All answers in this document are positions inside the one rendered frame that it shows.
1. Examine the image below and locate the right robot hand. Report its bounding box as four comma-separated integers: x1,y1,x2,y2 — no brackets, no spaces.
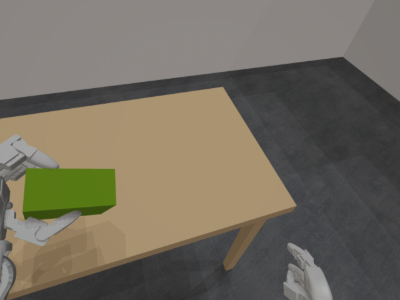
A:
283,243,333,300

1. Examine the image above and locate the sponge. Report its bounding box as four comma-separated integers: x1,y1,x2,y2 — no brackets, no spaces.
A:
22,168,116,220

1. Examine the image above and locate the robot left forearm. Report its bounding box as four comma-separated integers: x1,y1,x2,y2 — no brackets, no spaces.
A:
0,240,16,300

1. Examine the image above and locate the table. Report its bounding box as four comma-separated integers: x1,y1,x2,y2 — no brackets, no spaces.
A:
0,87,297,300

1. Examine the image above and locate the left robot hand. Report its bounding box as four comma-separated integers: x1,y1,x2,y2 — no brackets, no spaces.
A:
0,135,82,247

